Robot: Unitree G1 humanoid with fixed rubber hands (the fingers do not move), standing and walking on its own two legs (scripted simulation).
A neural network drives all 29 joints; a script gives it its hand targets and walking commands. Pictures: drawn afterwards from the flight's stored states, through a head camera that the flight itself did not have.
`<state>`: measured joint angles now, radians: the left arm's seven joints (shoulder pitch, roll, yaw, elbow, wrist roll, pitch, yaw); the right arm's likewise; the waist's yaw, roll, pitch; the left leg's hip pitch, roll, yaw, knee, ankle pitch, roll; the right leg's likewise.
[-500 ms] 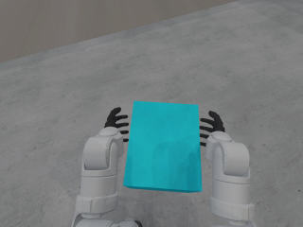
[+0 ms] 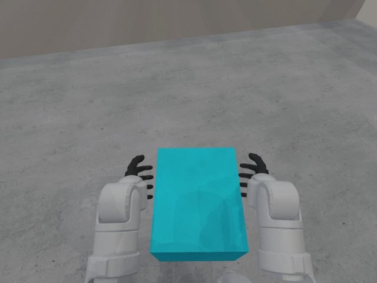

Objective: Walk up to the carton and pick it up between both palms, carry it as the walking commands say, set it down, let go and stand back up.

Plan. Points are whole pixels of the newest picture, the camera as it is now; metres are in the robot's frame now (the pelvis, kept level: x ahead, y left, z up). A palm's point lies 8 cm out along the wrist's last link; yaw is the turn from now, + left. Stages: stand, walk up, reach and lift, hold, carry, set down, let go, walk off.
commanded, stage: carry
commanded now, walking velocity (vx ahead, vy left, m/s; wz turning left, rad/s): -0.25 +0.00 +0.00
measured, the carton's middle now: (196, 205) +0.31 +0.01 -0.04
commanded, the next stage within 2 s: none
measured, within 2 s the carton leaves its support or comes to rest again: neither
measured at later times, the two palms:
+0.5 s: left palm out of the picture +0.11 +0.03 +0.07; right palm out of the picture +0.08 -0.22 +0.08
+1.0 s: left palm out of the picture -0.13 +0.11 +0.09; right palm out of the picture -0.12 -0.15 +0.09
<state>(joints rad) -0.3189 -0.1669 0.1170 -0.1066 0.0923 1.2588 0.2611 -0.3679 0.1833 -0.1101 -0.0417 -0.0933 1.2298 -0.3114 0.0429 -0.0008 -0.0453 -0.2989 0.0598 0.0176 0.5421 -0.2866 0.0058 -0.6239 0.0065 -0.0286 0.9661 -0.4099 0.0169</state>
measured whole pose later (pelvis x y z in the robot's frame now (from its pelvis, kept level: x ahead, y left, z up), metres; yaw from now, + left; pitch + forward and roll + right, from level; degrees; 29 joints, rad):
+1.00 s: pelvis -0.43 -0.04 +0.00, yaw +0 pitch +3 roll -4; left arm -0.43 -0.20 0.12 -0.11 0.08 1.25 0.37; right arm -0.39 0.19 -0.17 -0.08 -0.11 1.22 -0.27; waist 0.07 0.00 -0.05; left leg -0.37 0.09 0.03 0.50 -0.19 0.00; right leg -0.56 0.02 0.03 1.13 -0.44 0.08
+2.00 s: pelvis -0.66 -0.08 -0.01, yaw -2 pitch +2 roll +1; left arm -0.46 -0.21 0.20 0.06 0.14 1.21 0.32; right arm -0.47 0.22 -0.19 0.03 -0.07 1.25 -0.48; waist -0.01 0.00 -0.07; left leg -0.39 0.05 0.09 0.51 -0.20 0.00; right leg -0.44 -0.03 -0.08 0.49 -0.17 -0.02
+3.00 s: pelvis -0.59 -0.09 -0.01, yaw -2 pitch +4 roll +1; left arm -0.43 -0.21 0.20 0.08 0.16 1.15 0.30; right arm -0.46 0.22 -0.19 0.11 -0.14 1.15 -0.37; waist 0.01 0.00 -0.10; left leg -0.34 0.06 0.07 0.56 -0.28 -0.03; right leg -0.41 -0.04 -0.10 0.57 -0.23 -0.03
